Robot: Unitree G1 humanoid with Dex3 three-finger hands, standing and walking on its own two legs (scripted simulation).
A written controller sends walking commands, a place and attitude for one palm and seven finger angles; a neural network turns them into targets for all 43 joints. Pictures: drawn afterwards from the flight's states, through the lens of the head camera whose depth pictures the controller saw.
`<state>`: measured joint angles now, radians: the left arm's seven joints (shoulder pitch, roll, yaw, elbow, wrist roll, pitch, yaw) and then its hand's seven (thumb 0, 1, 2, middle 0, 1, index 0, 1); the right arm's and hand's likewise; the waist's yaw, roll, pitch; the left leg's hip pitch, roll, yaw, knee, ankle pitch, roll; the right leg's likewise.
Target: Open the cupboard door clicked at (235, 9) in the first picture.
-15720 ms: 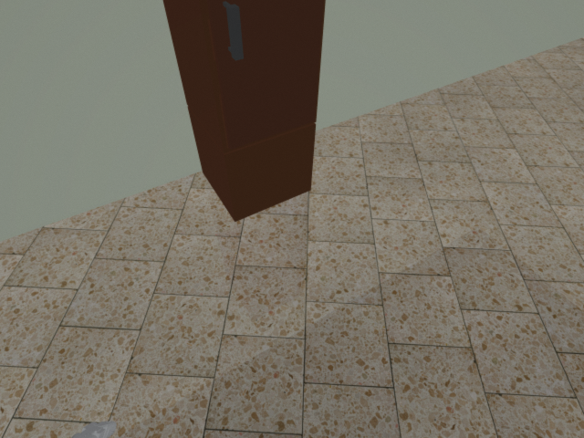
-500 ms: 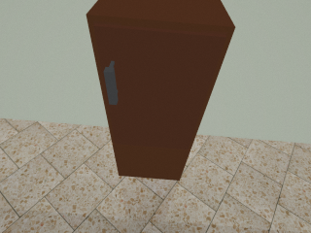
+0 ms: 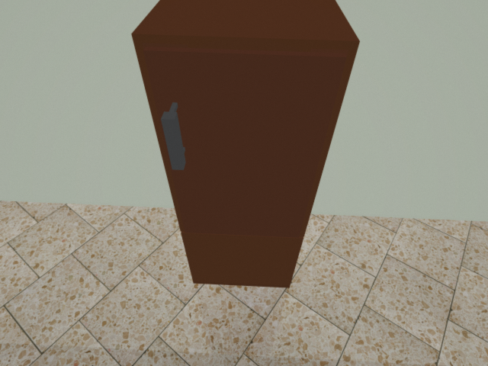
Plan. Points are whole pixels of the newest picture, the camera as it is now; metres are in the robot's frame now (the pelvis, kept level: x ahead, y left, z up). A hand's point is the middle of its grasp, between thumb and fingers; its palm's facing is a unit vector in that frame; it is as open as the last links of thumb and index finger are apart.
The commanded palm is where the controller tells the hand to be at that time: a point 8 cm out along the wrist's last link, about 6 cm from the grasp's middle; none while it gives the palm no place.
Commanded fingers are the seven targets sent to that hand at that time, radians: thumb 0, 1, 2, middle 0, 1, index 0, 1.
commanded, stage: come to a stop and stand still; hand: left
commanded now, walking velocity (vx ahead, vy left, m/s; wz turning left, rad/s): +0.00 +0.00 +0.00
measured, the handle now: (176, 136) +0.56 +0.18 +0.08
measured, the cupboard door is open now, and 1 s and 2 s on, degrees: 0 0 0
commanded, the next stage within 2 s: look again from close up in 1.60 s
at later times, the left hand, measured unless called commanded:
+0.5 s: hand out of the picture -0.07 +0.19 -0.18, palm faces +0.02 -0.99 -0.16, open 7.3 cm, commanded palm none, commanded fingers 0.00 0.90 0.90 -0.20 -0.30 -0.20 -0.30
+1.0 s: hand out of the picture -0.20 +0.18 -0.17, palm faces +0.11 -0.98 -0.15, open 7.3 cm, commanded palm none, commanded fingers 0.00 0.90 0.90 -0.20 -0.30 -0.20 -0.30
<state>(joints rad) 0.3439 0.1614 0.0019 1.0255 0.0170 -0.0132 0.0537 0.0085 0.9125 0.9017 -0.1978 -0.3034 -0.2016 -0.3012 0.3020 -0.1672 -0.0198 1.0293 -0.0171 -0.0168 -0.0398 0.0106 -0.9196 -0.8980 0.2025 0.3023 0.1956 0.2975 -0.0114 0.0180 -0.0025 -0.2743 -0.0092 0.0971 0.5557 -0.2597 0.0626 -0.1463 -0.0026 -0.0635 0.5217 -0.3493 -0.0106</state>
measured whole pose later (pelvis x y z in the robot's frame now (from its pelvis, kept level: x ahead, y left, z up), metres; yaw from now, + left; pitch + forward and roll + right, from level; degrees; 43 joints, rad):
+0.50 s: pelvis -0.05 +0.02 +0.01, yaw +0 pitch -3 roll -1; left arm 0.39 0.15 -0.01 1.04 0.02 0.01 0.04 0.01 0.91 0.90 -0.20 -0.30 -0.20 -0.30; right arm 0.30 -0.16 -0.01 1.07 -0.01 0.01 -0.01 0.00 -0.91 -0.90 0.20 0.30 0.20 0.30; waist 0.00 -0.01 0.01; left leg -0.27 -0.03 0.11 0.44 -0.13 0.09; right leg -0.17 -0.02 -0.05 0.45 -0.24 0.02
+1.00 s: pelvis -0.10 +0.04 +0.00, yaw +1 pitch -3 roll -2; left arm 0.51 0.08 0.03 1.11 0.03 0.04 0.05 0.01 0.91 0.90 -0.20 -0.30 -0.20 -0.30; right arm 0.28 -0.14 -0.06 1.09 -0.01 0.06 -0.02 0.01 -0.92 -0.90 0.20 0.30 0.20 0.30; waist 0.02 0.01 0.01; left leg -0.40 -0.05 0.09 0.67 -0.29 0.02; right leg -0.25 -0.03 -0.03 0.47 -0.21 0.02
